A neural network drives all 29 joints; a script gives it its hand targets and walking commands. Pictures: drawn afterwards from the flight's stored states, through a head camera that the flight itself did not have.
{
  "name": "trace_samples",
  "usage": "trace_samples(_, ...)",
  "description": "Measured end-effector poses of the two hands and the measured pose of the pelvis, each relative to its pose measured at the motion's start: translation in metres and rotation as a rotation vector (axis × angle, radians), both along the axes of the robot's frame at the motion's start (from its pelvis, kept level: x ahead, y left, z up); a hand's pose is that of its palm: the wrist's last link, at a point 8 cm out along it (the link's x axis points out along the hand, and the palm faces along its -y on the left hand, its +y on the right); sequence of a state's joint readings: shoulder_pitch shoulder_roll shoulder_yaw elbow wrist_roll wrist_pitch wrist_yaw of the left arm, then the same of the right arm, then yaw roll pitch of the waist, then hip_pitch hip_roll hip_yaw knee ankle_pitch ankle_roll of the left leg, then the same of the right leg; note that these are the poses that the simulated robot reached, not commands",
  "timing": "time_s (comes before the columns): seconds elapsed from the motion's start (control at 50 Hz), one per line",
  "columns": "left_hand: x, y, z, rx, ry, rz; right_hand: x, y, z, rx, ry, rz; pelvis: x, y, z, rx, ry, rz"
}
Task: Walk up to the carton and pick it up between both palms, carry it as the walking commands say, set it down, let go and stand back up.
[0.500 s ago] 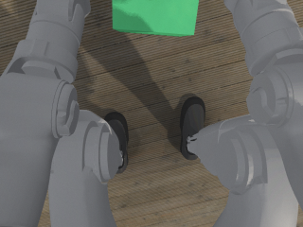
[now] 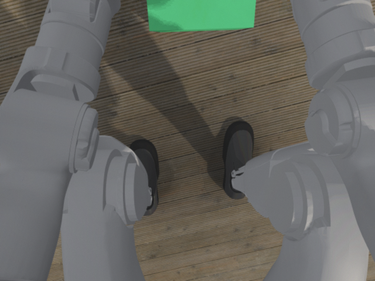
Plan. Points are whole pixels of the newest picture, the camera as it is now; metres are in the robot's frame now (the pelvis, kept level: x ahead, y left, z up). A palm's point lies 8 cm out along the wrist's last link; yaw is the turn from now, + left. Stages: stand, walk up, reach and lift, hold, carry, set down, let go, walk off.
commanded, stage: reach and lift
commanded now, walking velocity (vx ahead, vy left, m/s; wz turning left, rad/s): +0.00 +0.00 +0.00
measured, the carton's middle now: out of the picture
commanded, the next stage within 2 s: none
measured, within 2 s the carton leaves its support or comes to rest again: neither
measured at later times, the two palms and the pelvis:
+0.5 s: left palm out of the picture +0.55 +0.12 -0.14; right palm out of the picture +0.58 -0.12 -0.12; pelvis -0.01 +0.00 +0.01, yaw +1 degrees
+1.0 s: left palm out of the picture +0.52 +0.13 -0.08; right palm out of the picture +0.55 -0.10 -0.05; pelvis -0.02 -0.01 +0.05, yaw +2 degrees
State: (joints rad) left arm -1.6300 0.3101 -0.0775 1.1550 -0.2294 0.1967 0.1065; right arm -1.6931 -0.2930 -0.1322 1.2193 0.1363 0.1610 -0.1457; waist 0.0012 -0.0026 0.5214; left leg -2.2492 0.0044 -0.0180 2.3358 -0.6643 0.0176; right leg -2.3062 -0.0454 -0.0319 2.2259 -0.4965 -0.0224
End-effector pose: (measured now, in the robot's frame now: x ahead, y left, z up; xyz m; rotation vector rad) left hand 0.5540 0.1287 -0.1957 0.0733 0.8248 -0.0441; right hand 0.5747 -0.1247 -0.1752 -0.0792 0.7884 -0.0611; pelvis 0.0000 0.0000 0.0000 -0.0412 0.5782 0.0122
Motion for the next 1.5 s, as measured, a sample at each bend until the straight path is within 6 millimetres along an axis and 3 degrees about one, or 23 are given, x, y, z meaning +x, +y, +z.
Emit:
trace_samples(0.36, 0.000, -0.005, 0.040, 0.041, -0.018, -0.010, 0.004, 0.003, 0.042, 0.028, -0.060, -0.102, -0.006, -0.003, 0.005, 0.010, -0.058, 0.005)
trace_samples(0.68, -0.005, -0.005, 0.078, 0.070, -0.048, 0.054, 0.001, 0.013, 0.081, 0.010, -0.115, -0.152, -0.012, -0.007, 0.027, 0.024, -0.070, 0.012)
trace_samples(1.0, -0.030, 0.000, 0.113, 0.104, -0.057, 0.176, -0.022, 0.029, 0.121, -0.008, -0.153, -0.187, -0.020, -0.007, 0.051, 0.025, -0.113, 0.020)
trace_samples(1.32, -0.037, -0.008, 0.166, 0.092, -0.095, 0.172, -0.057, 0.017, 0.152, -0.017, -0.159, -0.231, -0.032, -0.008, 0.070, 0.027, -0.168, 0.026)
trace_samples(1.5, -0.040, -0.012, 0.198, 0.120, -0.107, 0.172, -0.064, 0.013, 0.177, -0.011, -0.145, -0.237, -0.035, -0.012, 0.089, 0.039, -0.190, 0.025)
